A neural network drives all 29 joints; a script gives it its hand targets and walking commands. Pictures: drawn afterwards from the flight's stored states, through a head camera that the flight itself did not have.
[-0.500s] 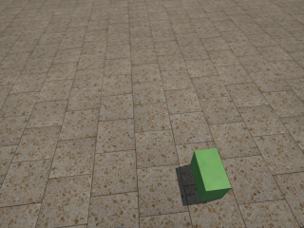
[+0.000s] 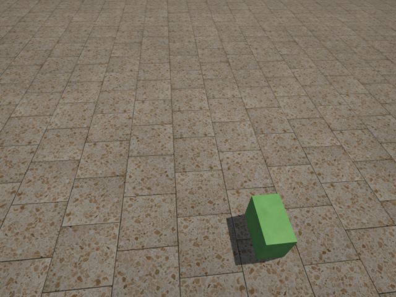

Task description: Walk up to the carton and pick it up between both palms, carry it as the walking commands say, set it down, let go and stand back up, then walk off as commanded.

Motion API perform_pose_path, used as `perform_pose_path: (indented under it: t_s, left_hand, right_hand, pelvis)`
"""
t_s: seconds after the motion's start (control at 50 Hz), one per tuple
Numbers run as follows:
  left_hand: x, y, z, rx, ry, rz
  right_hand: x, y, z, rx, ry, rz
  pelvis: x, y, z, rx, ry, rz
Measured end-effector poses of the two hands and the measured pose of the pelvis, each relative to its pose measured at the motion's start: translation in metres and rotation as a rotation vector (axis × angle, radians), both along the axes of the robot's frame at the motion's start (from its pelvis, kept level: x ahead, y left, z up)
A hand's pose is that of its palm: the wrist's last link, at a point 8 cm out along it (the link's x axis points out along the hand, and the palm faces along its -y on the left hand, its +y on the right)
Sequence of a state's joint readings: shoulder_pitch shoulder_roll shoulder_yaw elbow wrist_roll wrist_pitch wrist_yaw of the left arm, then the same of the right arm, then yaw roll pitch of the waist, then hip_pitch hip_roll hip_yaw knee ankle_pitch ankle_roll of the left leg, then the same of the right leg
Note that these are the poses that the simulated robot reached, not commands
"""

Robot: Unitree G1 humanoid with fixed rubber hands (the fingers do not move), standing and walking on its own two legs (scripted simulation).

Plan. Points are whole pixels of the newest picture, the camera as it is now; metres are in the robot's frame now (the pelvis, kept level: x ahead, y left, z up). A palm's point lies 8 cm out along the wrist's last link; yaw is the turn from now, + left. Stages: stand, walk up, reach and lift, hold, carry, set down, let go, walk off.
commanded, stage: walk up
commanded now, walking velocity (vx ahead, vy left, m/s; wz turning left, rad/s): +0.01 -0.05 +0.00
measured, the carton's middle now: (267, 226) +0.56 -0.39 -0.66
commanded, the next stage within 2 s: none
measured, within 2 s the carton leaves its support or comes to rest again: neither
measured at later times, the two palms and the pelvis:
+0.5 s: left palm out of the picture +0.08 +0.22 -0.12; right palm out of the picture +0.03 -0.24 -0.13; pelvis -0.02 -0.01 +0.00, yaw +0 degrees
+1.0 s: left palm out of the picture +0.09 +0.14 -0.12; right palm out of the picture +0.04 -0.33 -0.15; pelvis +0.00 -0.10 -0.01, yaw -2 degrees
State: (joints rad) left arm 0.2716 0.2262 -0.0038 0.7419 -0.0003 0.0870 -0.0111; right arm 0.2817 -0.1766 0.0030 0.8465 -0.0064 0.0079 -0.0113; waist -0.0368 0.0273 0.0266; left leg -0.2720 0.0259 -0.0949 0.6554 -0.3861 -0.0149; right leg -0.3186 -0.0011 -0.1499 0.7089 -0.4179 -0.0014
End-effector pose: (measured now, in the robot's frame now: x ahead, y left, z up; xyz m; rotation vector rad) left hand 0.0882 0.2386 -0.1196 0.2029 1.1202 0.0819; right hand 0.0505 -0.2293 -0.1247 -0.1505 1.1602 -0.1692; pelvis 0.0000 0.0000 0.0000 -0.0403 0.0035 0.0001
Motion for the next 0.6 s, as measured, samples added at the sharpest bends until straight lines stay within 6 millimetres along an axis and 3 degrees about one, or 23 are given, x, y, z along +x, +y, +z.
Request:
perform_pose_path:
  t_s: [0.22, 0.44, 0.6]
  left_hand:
    - [-0.009, -0.024, 0.015, 0.036, -0.042, 0.002]
    - [-0.011, -0.016, 0.003, -0.013, -0.059, 0.0]
    - [-0.008, -0.016, 0.002, -0.016, -0.054, 0.0]
  right_hand:
    - [-0.01, -0.016, -0.01, 0.053, 0.001, -0.001]
    - [-0.019, -0.009, -0.003, 0.007, -0.001, -0.008]
    - [-0.014, -0.009, -0.001, 0.003, -0.014, -0.005]
  pelvis:
    - [-0.012, -0.024, 0.002, 0.037, -0.018, 0.002]
    - [-0.018, -0.009, -0.001, 0.011, -0.031, 0.0]
    - [-0.014, -0.008, -0.001, 0.011, -0.024, 0.0]
